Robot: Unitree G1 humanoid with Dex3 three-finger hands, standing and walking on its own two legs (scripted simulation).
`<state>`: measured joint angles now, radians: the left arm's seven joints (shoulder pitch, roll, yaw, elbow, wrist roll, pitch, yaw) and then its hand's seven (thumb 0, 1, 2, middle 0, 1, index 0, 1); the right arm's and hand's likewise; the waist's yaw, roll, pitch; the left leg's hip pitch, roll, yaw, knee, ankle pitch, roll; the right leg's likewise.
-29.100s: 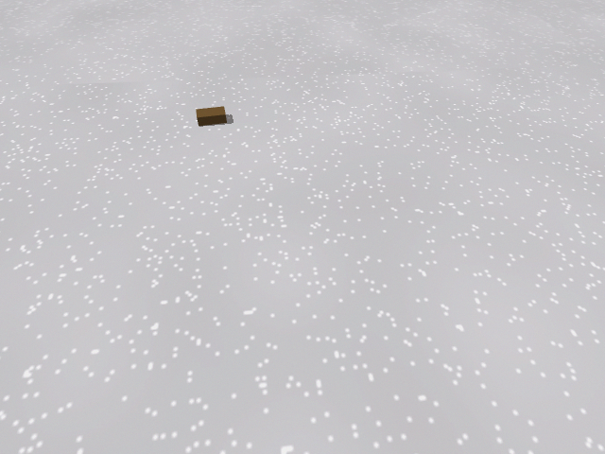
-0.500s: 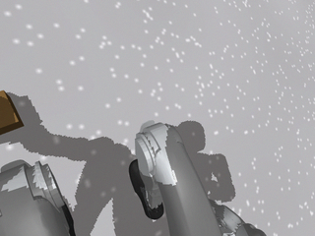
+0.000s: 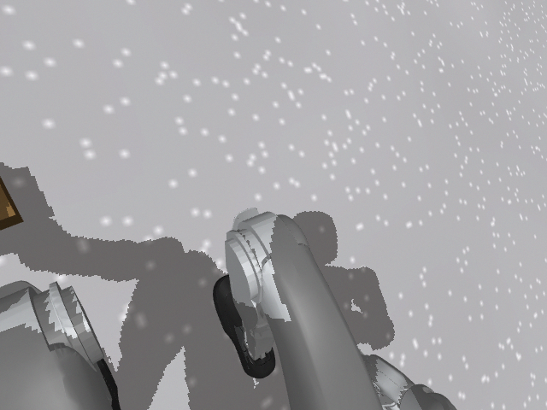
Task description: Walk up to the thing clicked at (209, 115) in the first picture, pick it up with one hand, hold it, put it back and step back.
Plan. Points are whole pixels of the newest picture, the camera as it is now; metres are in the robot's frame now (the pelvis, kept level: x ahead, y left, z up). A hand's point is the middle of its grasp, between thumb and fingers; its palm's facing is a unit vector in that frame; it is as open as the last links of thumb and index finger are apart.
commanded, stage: open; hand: left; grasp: from above
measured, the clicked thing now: out of the picture +0.43 +0.30 -0.27
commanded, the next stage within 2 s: withdraw in 0.66 s
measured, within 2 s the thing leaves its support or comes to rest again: rests again in 0.16 s
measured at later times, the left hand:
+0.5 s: hand out of the picture +0.43 +0.31 -0.24, palm faces -0.44 -0.17 -0.88, open 14.3 cm
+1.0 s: hand out of the picture +0.44 +0.31 -0.23, palm faces -0.37 -0.15 -0.92, open 14.2 cm
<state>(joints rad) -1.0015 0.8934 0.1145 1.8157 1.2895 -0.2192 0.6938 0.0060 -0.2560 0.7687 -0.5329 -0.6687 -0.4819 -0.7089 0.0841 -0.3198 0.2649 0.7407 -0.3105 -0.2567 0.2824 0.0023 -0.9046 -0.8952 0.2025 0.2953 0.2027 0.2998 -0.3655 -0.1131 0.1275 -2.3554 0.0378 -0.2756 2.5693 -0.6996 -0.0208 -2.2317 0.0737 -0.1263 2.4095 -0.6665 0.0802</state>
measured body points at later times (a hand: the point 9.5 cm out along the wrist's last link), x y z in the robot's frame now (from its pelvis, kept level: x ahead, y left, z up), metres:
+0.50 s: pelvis +0.00 +0.00 +0.00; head +0.26 +0.13 +0.35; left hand +0.45 +0.31 -0.19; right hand +0.07 -0.25 -0.06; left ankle +0.07 +0.13 -0.26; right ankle +0.12 -0.13 -0.26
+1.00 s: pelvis +0.00 +0.00 +0.01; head +0.26 +0.11 +0.36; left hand +0.45 +0.31 -0.17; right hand +0.06 -0.26 -0.06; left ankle +0.07 +0.13 -0.26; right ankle +0.12 -0.13 -0.26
